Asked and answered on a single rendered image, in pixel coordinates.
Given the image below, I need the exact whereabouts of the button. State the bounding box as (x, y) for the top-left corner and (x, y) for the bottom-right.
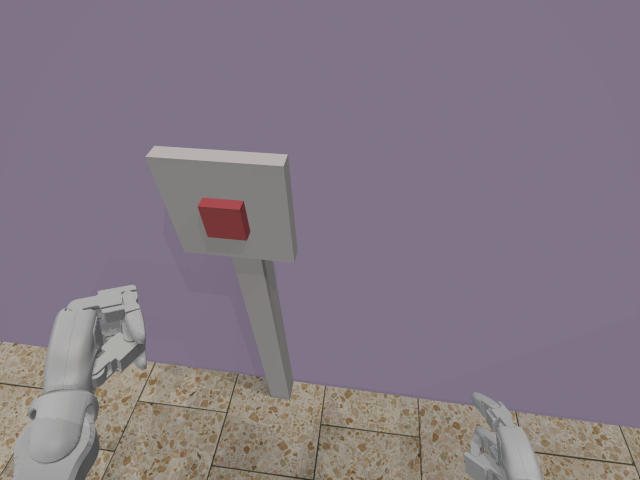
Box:
(198, 198), (250, 241)

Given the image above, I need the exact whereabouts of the left robot forearm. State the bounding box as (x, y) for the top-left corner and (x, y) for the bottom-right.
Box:
(12, 389), (100, 480)

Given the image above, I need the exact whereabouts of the right robot hand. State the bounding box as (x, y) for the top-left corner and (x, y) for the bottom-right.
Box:
(464, 392), (543, 480)

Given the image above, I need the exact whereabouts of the left robot hand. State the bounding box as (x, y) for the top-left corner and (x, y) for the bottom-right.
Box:
(43, 285), (147, 395)

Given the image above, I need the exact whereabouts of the panel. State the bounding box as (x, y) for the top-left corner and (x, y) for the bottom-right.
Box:
(145, 146), (298, 400)

